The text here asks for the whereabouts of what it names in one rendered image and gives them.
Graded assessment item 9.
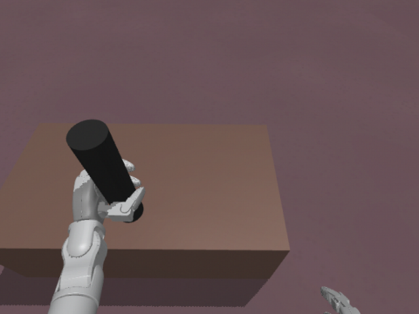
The left robot arm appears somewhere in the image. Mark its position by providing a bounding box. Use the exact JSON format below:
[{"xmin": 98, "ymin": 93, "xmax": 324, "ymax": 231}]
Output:
[{"xmin": 48, "ymin": 219, "xmax": 107, "ymax": 314}]

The left robot hand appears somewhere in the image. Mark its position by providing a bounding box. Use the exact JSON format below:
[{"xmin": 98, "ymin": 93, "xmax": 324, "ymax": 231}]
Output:
[{"xmin": 72, "ymin": 159, "xmax": 145, "ymax": 225}]

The can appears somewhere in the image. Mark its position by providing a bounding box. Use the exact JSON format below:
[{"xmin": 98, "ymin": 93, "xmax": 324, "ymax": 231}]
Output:
[{"xmin": 66, "ymin": 119, "xmax": 143, "ymax": 223}]

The right robot hand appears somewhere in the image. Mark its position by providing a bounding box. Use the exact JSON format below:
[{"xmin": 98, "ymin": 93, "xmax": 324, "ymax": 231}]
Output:
[{"xmin": 320, "ymin": 287, "xmax": 361, "ymax": 314}]

